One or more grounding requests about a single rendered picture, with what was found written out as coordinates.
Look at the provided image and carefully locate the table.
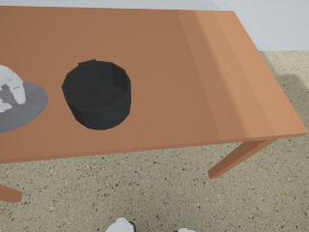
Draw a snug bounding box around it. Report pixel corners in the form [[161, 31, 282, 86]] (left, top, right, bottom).
[[0, 6, 309, 203]]

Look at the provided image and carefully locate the lid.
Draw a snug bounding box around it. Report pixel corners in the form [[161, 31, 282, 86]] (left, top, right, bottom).
[[0, 82, 48, 133]]

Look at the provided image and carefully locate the knob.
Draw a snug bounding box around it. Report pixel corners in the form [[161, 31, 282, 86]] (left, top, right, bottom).
[[0, 88, 16, 104]]

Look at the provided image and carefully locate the pot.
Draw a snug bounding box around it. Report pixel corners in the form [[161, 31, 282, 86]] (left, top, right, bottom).
[[62, 59, 131, 131]]

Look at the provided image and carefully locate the robot left thigh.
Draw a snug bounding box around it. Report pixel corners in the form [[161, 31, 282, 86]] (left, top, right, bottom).
[[105, 221, 134, 232]]

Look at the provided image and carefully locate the robot left hand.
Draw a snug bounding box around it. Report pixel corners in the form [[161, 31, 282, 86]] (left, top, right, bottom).
[[0, 65, 26, 113]]

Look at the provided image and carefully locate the robot left shin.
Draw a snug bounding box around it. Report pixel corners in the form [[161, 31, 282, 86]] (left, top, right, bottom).
[[116, 217, 129, 223]]

